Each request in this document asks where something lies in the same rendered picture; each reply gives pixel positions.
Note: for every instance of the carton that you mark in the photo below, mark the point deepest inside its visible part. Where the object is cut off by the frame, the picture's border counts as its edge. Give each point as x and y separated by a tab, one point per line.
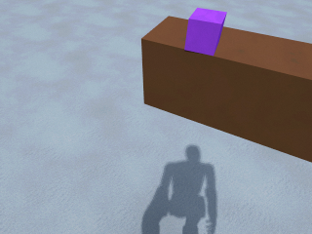
204	30

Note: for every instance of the pedestal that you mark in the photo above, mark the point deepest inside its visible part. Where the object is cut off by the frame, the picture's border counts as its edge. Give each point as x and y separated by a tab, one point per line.
255	86

